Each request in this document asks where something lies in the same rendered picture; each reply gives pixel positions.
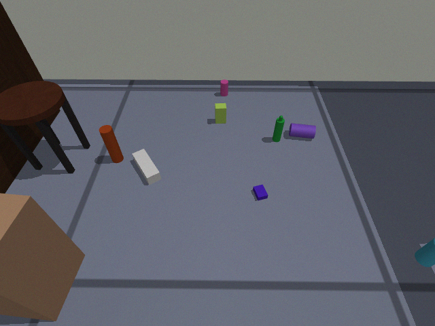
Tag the stool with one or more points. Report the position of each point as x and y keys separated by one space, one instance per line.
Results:
x=33 y=102

